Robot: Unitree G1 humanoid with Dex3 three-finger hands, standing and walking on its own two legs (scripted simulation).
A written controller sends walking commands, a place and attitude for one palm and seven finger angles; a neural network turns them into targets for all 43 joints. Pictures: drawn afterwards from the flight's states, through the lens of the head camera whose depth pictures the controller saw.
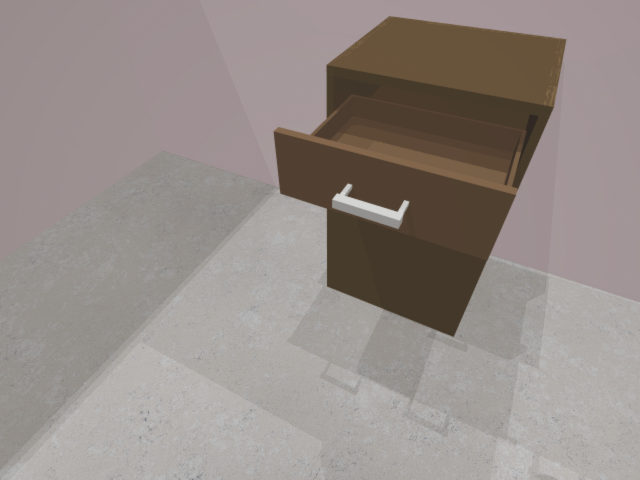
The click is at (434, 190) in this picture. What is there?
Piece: drawer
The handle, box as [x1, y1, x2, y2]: [332, 184, 408, 228]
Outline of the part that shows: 332,199 332,207 396,228 398,228 402,219 402,215 408,205 408,201 404,200 400,208 396,212 347,197 346,195 351,189 350,184 347,184 339,194 337,193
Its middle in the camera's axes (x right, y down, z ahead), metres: +0.10 -0.07 +0.74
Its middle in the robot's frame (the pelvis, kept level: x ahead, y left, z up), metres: +0.60 -0.06 +0.00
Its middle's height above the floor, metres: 0.77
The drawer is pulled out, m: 0.29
